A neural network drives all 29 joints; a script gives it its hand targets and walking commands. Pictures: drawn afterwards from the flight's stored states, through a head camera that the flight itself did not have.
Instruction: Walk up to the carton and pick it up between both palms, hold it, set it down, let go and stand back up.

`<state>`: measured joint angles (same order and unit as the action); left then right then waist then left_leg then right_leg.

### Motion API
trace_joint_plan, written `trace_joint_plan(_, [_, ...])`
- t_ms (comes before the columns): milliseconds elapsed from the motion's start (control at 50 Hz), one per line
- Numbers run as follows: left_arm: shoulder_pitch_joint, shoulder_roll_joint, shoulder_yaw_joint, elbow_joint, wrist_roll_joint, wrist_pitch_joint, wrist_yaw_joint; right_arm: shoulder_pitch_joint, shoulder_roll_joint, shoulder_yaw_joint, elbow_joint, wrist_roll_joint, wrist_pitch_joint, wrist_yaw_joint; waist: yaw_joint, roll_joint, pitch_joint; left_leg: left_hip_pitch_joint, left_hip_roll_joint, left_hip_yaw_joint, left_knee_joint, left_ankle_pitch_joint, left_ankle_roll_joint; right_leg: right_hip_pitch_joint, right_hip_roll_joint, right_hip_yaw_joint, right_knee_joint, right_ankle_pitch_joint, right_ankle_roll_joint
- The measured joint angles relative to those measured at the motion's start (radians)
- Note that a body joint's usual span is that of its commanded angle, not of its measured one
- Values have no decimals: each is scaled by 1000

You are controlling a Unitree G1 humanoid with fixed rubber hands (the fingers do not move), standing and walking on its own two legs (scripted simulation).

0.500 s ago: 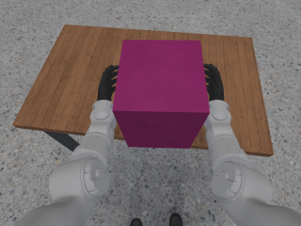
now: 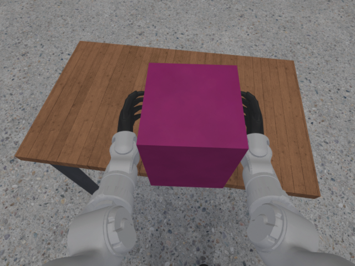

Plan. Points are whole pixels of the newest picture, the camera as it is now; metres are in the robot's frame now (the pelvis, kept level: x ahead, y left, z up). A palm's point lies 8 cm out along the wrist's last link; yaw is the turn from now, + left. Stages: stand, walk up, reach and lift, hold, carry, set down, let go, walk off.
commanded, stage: reach and lift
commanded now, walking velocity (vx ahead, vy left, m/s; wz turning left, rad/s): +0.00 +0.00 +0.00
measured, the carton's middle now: (189, 131) +0.43 -0.02 -0.01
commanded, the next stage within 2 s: none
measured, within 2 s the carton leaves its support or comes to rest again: leaves its support in 1.06 s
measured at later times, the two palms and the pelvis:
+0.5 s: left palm (127, 127) +0.42 +0.12 +0.03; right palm (252, 127) +0.41 -0.17 +0.03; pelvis +0.00 +0.00 +0.00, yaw +1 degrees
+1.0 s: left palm (126, 130) +0.41 +0.13 +0.03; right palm (253, 129) +0.40 -0.16 +0.04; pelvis -0.01 +0.00 +0.00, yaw +1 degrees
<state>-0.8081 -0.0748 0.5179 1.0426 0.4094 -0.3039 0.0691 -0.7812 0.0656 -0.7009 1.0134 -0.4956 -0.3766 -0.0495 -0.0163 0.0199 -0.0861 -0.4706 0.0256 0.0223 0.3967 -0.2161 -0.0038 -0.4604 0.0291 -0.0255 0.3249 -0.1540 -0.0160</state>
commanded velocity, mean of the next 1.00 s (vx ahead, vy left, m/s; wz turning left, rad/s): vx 0.00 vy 0.00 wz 0.00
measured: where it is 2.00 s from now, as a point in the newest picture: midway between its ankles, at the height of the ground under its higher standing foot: outside the picture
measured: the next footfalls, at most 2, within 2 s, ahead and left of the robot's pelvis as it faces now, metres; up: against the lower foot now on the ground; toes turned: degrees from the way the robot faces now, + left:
none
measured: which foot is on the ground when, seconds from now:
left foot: down 0.00-1.00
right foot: down 0.00-1.00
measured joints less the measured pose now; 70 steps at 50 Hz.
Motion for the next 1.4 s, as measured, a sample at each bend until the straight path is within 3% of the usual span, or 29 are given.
trace_joint_plan(760, [9, -16, 4, -27, -11, 8, -5, 10, -5, 13, -15, -9, -6, -1, -10, -9, -7, -3, -8, -13, -47, 33, 1, 3, -7, -16, -47, 27, -1])
trace_joint_plan(1140, [28, -2, -53, 13, -51, -85, 37, 3, -46, 43, 104, 4, -148, -43, -10, -26, -64, -75, -5, -26, -46, 65, -5, -53, -4, -30, -70, 68, -7])
trace_joint_plan(1400, [9, 32, -81, 71, -89, -68, 51, -34, -56, 46, 169, 12, -128, -56, -17, -40, -89, -101, -3, -30, -55, 97, -11, -89, -3, -36, -57, 86, -16])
